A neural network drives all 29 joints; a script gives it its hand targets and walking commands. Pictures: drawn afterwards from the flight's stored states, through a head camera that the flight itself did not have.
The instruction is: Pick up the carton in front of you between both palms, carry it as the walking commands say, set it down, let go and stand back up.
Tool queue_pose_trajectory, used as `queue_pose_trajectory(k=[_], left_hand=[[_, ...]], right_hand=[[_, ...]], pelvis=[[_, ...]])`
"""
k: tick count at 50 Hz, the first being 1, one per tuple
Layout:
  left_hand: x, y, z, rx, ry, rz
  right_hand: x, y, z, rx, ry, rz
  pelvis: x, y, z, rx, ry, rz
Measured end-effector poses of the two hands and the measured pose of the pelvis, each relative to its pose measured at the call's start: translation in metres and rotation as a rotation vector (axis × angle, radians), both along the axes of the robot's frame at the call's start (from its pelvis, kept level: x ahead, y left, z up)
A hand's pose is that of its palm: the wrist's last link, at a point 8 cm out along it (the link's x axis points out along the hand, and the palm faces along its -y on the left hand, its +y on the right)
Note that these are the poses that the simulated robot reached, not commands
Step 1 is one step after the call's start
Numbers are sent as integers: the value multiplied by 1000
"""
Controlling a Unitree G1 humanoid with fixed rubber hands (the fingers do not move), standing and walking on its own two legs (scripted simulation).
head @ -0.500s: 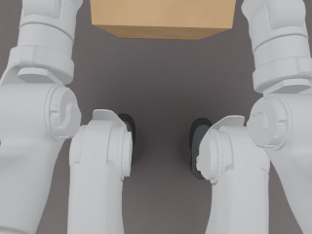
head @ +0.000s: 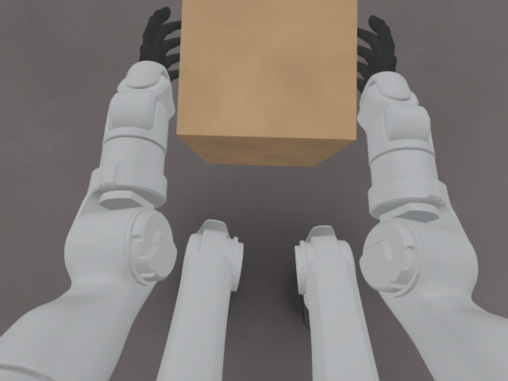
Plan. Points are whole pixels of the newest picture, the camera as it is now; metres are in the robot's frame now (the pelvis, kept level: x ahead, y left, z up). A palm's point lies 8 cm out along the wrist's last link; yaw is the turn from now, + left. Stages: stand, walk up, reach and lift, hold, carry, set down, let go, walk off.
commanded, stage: reach and lift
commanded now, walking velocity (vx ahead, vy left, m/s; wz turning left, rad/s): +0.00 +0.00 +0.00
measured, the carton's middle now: (264, 92) +0.53 +0.02 -0.14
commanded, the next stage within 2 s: none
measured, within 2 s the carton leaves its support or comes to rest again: neither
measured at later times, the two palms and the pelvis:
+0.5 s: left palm (117, 42) +0.49 +0.16 +0.07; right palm (448, 55) +0.49 -0.14 +0.07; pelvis +0.03 +0.00 +0.11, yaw +0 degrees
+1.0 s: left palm out of the picture +0.43 +0.16 +0.22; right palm out of the picture +0.44 -0.14 +0.23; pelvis +0.08 +0.00 +0.25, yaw +1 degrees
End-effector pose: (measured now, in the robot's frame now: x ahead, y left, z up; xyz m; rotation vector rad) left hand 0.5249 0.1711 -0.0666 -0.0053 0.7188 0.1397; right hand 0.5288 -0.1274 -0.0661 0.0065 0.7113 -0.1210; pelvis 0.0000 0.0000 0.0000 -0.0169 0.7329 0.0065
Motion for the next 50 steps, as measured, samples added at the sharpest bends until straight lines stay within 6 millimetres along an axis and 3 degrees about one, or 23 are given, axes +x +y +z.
queue_pose_trajectory(k=[12, 27, 50], left_hand=[[-14, -6, 55, -1, -19, 2], [-43, -9, 149, -14, -9, 18], [-93, -15, 290, -19, -14, 20]], right_hand=[[-14, -6, 56, -2, -19, -3], [-42, -9, 150, 10, -9, -12], [-94, -15, 292, 9, -14, -18]], pelvis=[[1, -1, 47, 2, 22, 1], [35, -2, 125, 8, -71, 3], [82, -2, 252, 16, -362, 5]])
